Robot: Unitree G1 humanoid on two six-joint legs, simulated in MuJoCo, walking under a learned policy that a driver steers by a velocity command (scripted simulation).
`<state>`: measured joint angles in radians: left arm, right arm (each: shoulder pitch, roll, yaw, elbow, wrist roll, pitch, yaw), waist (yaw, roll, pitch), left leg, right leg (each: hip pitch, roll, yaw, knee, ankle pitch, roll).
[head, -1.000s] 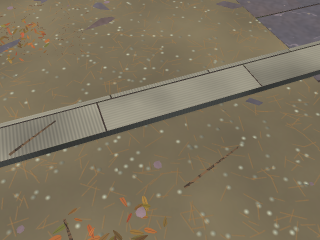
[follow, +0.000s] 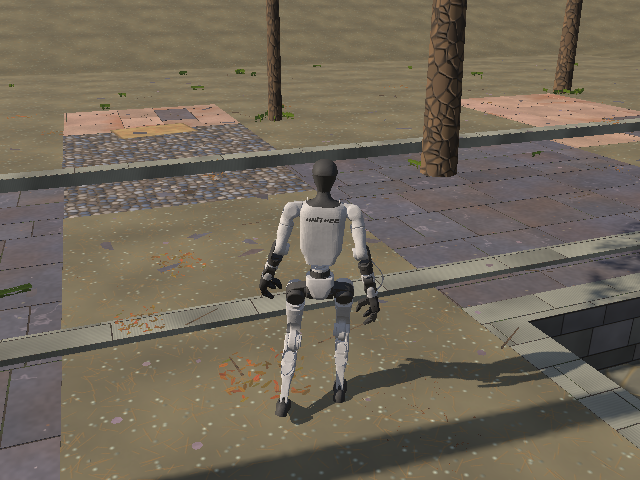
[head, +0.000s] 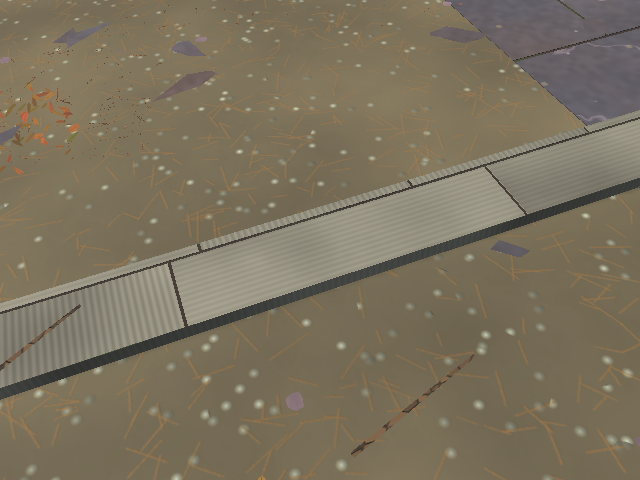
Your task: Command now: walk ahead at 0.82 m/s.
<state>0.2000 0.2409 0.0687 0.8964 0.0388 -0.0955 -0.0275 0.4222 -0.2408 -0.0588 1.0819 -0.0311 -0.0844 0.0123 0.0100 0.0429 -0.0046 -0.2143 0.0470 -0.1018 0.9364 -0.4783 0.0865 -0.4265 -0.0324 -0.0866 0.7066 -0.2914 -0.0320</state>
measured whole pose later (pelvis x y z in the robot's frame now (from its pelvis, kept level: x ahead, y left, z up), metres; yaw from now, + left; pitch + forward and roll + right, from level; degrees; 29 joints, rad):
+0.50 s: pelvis +0.35 +0.00 -0.01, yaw +7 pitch +2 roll +1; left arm 0.53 0.19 0.04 1.04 0.05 -0.10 0.03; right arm 0.01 -0.22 -0.03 0.81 -0.02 -0.06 0.06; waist 0.02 0.00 0.04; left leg -0.53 -0.10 0.18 0.58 -0.14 0.22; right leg 0.25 -0.01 -0.20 0.43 -0.38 -0.01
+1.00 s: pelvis +0.78 +0.08 +0.02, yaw +33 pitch +3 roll -3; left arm 0.01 0.22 0.00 0.66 0.06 -0.07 0.02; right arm 0.34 -0.32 -0.07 0.86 0.01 -0.05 0.00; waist -0.07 0.04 0.07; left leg -0.27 -0.08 -0.11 1.13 -0.43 0.10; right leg -0.47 -0.05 -0.05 0.53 -0.54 0.00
